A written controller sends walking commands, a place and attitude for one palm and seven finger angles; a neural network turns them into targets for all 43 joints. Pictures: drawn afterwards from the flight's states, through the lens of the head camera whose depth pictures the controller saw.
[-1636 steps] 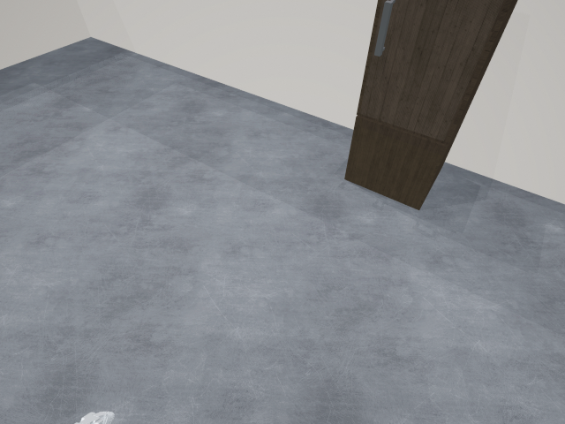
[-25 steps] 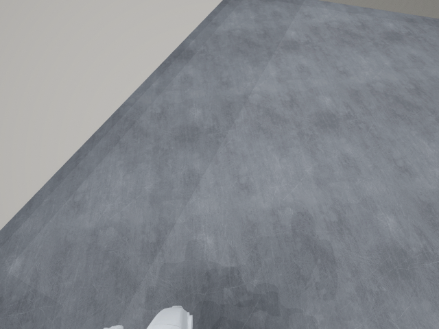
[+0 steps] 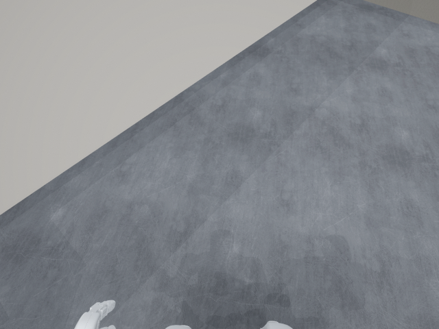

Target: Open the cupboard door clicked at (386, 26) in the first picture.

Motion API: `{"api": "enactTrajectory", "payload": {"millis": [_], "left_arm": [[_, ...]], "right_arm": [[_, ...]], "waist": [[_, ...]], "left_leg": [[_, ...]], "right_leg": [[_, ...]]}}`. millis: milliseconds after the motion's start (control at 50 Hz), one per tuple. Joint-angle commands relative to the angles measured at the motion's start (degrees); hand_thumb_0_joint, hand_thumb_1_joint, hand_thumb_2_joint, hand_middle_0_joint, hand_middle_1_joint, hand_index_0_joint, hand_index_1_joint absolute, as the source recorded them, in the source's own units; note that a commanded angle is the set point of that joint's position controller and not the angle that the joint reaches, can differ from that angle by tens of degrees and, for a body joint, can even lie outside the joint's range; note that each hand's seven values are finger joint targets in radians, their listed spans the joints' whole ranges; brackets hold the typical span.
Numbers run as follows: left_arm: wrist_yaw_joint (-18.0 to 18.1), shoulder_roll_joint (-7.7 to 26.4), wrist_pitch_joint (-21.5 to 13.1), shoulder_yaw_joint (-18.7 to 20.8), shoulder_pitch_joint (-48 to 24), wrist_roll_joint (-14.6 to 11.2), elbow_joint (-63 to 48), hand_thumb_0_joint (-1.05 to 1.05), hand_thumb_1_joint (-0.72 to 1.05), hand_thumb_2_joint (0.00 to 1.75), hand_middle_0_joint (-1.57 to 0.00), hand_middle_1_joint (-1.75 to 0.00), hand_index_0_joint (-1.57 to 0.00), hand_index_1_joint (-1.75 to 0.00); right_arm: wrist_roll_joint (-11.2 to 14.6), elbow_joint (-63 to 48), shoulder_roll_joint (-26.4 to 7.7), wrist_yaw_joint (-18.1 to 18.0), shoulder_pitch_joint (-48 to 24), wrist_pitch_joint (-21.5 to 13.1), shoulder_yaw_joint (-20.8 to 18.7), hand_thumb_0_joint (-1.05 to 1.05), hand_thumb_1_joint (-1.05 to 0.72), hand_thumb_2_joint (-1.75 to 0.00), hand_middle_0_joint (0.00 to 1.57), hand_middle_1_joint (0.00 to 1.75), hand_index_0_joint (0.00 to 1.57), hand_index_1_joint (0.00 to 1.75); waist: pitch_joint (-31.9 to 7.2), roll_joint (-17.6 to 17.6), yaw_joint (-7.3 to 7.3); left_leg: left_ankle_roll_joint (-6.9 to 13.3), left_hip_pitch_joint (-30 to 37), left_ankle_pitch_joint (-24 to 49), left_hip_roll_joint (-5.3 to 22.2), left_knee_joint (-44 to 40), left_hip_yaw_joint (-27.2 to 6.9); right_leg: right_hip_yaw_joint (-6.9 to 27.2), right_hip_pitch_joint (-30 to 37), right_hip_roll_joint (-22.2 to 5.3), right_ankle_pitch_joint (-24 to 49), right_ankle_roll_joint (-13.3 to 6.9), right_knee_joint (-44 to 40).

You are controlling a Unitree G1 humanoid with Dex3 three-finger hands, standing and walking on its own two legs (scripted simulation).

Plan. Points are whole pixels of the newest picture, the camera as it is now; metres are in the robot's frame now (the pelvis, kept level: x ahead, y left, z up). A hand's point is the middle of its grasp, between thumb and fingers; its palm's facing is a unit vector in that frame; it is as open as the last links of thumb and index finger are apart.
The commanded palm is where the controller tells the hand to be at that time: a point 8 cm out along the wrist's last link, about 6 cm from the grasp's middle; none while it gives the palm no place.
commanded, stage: turn to face it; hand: left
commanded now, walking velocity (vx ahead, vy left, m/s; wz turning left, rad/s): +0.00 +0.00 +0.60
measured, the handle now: out of the picture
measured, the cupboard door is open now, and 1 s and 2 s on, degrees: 40 40 40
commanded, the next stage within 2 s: none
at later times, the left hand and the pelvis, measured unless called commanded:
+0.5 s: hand out of the picture +0.01 +0.21 -0.18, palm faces +0.36 -0.90 -0.27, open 7.3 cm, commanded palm none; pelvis +0.03 -0.01 -0.01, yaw +20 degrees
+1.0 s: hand out of the picture +0.04 +0.14 -0.14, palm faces +0.57 -0.77 -0.27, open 7.4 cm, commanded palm none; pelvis +0.08 -0.06 +0.01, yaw +38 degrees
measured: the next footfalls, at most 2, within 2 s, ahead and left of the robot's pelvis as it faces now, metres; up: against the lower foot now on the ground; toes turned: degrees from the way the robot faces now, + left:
right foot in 0.02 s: +0.05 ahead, -0.13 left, +0.00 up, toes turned -2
left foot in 0.42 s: +0.04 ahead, +0.10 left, +0.00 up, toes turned +23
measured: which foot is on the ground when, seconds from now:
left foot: down 0.00-0.02, up 0.04-0.40, down 0.42-0.80, up 0.82-1.00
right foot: up 0.00-0.00, down 0.02-0.42, up 0.44-0.78, down 0.80-1.00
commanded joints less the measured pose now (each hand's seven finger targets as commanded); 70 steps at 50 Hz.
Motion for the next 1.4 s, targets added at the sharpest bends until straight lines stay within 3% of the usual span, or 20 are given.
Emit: {"api": "enactTrajectory", "payload": {"millis": [0,20,80,280,360,400,420,520,720,740,780,820,880,1040,1140,1160,1180,1200,1280,1380], "left_arm": [[1.3,13.1,-3.0,3.6,11.8,1.2,-1.7,0.00,0.90,0.90,-0.20,-0.30,-0.20,-0.30],[1.3,14.6,-2.7,3.0,11.1,0.7,-2.2,0.00,0.90,0.90,-0.20,-0.30,-0.20,-0.30],[2.0,7.3,-2.5,1.7,2.6,0.3,-3.7,0.00,0.90,0.90,-0.20,-0.30,-0.20,-0.30],[1.8,9.6,-2.8,2.8,9.2,0.7,-0.6,0.00,0.90,0.90,-0.20,-0.30,-0.20,-0.30],[1.1,10.5,-2.7,3.2,6.5,0.0,-0.7,0.00,0.90,0.90,-0.20,-0.30,-0.20,-0.30],[0.5,4.3,-2.0,1.4,2.0,-0.7,-5.6,0.00,0.90,0.90,-0.20,-0.30,-0.20,-0.30],[1.2,6.2,-0.9,1.6,-0.8,0.2,-6.5,0.00,0.90,0.90,-0.20,-0.30,-0.20,-0.30],[0.3,5.2,0.0,2.0,1.8,0.2,-1.7,0.00,0.90,0.90,-0.20,-0.30,-0.20,-0.30],[0.4,4.3,-1.3,1.6,4.9,-0.3,-2.9,0.00,0.90,0.90,-0.20,-0.30,-0.20,-0.30],[0.6,5.5,-1.9,2.0,7.4,-0.3,-2.3,0.00,0.90,0.90,-0.20,-0.30,-0.20,-0.30],[1.5,14.1,-2.7,3.4,9.9,1.0,-2.1,0.00,0.90,0.90,-0.20,-0.30,-0.20,-0.30],[2.0,9.9,-2.7,2.4,5.8,0.3,-2.7,0.00,0.90,0.90,-0.20,-0.30,-0.20,-0.30],[2.0,6.2,-2.8,1.4,1.5,0.4,-3.8,0.00,0.90,0.90,-0.20,-0.30,-0.20,-0.30],[1.7,9.2,-2.7,2.7,9.2,0.7,-0.7,0.00,0.90,0.90,-0.20,-0.30,-0.20,-0.30],[1.1,10.7,-2.5,3.4,6.5,0.0,-0.7,0.00,0.90,0.90,-0.20,-0.30,-0.20,-0.30],[0.7,8.7,-2.2,3.1,5.8,-0.3,-1.7,0.00,0.90,0.90,-0.20,-0.30,-0.20,-0.30],[0.3,4.5,-1.9,1.8,3.4,-0.7,-4.7,0.00,0.90,0.90,-0.20,-0.30,-0.20,-0.30],[1.0,6.0,-0.8,1.6,-0.3,0.2,-5.9,0.00,0.90,0.90,-0.20,-0.30,-0.20,-0.30],[0.3,5.3,-0.2,2.2,1.2,0.3,-2.1,0.00,0.90,0.90,-0.20,-0.30,-0.20,-0.30],[0.1,4.8,0.1,1.9,2.0,0.2,-2.0,0.00,0.90,0.90,-0.20,-0.30,-0.20,-0.30]], "right_arm": [[1.3,-6.9,-5.1,-0.6,-2.4,-1.6,-2.7,0.00,-0.90,-0.90,0.20,0.30,0.20,0.30],[0.9,-7.4,-6.2,-0.5,-3.1,-1.4,-2.8,0.00,-0.90,-0.90,0.20,0.30,0.20,0.30],[0.5,-4.2,-5.7,0.0,-2.2,-0.2,-2.6,0.00,-0.90,-0.90,0.20,0.30,0.20,0.30],[1.1,-4.2,-2.6,0.9,-6.8,-0.6,-0.7,0.00,-0.90,-0.90,0.20,0.30,0.20,0.30],[0.6,-3.1,-5.8,0.7,0.8,-1.3,-1.7,0.00,-0.90,-0.90,0.20,0.30,0.20,0.30],[0.1,-2.0,-17.3,-0.1,9.5,-1.5,-4.5,0.00,-0.90,-0.90,0.20,0.30,0.20,0.30],[0.5,-1.0,-16.5,-0.5,10.8,-1.2,-4.1,0.00,-0.90,-0.90,0.20,0.30,0.20,0.30],[0.1,-4.1,-11.7,-1.7,0.0,-2.2,-2.6,0.00,-0.90,-0.90,0.20,0.30,0.20,0.30],[0.2,-4.8,-11.8,-1.3,-1.8,-1.4,-3.6,0.00,-0.90,-0.90,0.20,0.30,0.20,0.30],[0.6,-5.0,-10.8,-1.3,-2.4,-1.4,-3.5,0.00,-0.90,-0.90,0.20,0.30,0.20,0.30],[1.3,-7.1,-5.2,-0.7,-2.0,-1.6,-2.7,0.00,-0.90,-0.90,0.20,0.30,0.20,0.30],[0.6,-5.1,-6.9,-0.7,-2.3,-0.5,-3.1,0.00,-0.90,-0.90,0.20,0.30,0.20,0.30],[0.6,-3.1,-4.8,0.4,-1.5,0.1,-2.2,0.00,-0.90,-0.90,0.20,0.30,0.20,0.30],[0.9,-3.7,-2.7,1.0,-7.3,-0.2,-0.8,0.00,-0.90,-0.90,0.20,0.30,0.20,0.30],[0.7,-3.0,-5.4,0.6,0.1,-1.1,-1.7,0.00,-0.90,-0.90,0.20,0.30,0.20,0.30],[0.2,-2.2,-9.8,0.5,4.1,-1.4,-2.9,0.00,-0.90,-0.90,0.20,0.30,0.20,0.30],[0.0,-2.0,-16.6,0.0,8.2,-1.6,-4.6,0.00,-0.90,-0.90,0.20,0.30,0.20,0.30],[0.4,-0.8,-16.7,-0.5,10.6,-1.2,-4.2,0.00,-0.90,-0.90,0.20,0.30,0.20,0.30],[0.1,-4.0,-11.8,-1.8,0.0,-2.0,-2.7,0.00,-0.90,-0.90,0.20,0.30,0.20,0.30],[0.1,-3.9,-11.7,-1.4,0.5,-2.2,-2.6,0.00,-0.90,-0.90,0.20,0.30,0.20,0.30]], "waist": [[-10.7,-17.7,4.03],[-10.1,-18.0,4.28],[-6.7,-12.9,-0.56],[-8.1,-13.5,2.83],[-11.3,-9.1,-2.10],[-14.6,19.0,-6.99],[-13.9,9.2,-6.76],[-6.8,5.8,-0.48],[-9.0,9.0,1.20],[-9.7,5.8,2.65],[-9.8,-19.5,3.91],[-6.8,-15.9,1.45],[-5.8,-12.1,-0.97],[-6.6,-12.6,2.78],[-10.1,-9.2,-2.22],[-12.9,1.7,-4.52],[-13.9,18.8,-6.68],[-14.2,10.0,-6.95],[-7.1,6.6,-1.24],[-7.1,5.3,-0.59]], "left_leg": [[-0.4,-17.5,-11.7,-3.6,17.4,2.3],[-0.4,-17.0,-21.6,-2.8,31.7,0.8],[-1.6,-17.1,-9.9,1.8,43.3,0.0],[-1.3,-8.9,-10.2,0.6,12.2,9.8],[1.0,8.9,3.7,-0.1,-5.8,11.1],[15.9,24.6,47.5,25.3,-9.9,-21.5],[17.3,21.3,40.9,25.8,-9.0,-18.0],[10.9,8.8,25.8,14.1,-12.4,-8.1],[9.0,2.1,22.2,10.1,-6.0,-12.7],[6.6,-1.0,18.8,7.6,-2.1,-11.4],[-1.0,-17.4,-20.5,-5.1,23.6,2.0],[-0.9,-17.4,-16.2,-0.2,40.2,-1.8],[-2.3,-15.5,-8.6,1.6,38.2,1.8],[-1.6,-9.3,-9.8,0.5,15.1,9.0],[0.9,7.9,2.1,-0.7,-4.4,11.1],[4.4,18.9,15.0,6.8,-7.9,1.2],[14.7,24.9,41.7,23.8,-9.8,-21.4],[17.0,21.7,38.9,25.9,-9.7,-20.1],[11.4,9.4,23.8,15.0,-12.6,-10.0],[11.0,7.4,19.1,12.5,-13.5,-9.8]], "right_leg": [[20.4,25.3,-19.2,17.8,-7.4,-25.8],[22.7,18.5,-26.6,23.4,-13.1,-25.5],[8.3,14.8,-17.2,28.8,-11.4,-21.8],[-4.5,24.9,-17.8,48.4,-10.3,-15.9],[-9.4,15.8,-16.8,42.6,-6.1,-2.6],[-8.6,-11.7,-4.2,-18.6,0.5,22.3],[-1.1,-12.0,-4.5,-18.0,-0.4,25.1],[1.5,-9.6,-3.4,-2.7,0.5,24.1],[-1.7,9.2,3.1,2.6,-0.6,-8.5],[-1.1,15.6,1.8,8.8,-0.9,-17.5],[23.4,23.7,-24.9,24.0,-11.7,-26.8],[18.2,16.4,-21.9,27.0,-14.2,-24.4],[2.6,16.2,-15.3,34.5,-10.7,-21.5],[-4.0,23.0,-17.3,45.7,-10.4,-17.5],[-9.2,15.6,-17.4,40.5,-6.7,-4.9],[-11.5,4.5,-13.2,25.2,-3.4,6.5],[-9.8,-11.6,-4.8,-17.4,0.3,20.7],[-1.5,-12.4,-4.7,-18.5,-0.5,24.5],[1.7,-10.3,-4.0,-4.2,0.2,25.6],[0.9,-6.2,-1.8,-2.0,0.6,16.0]]}}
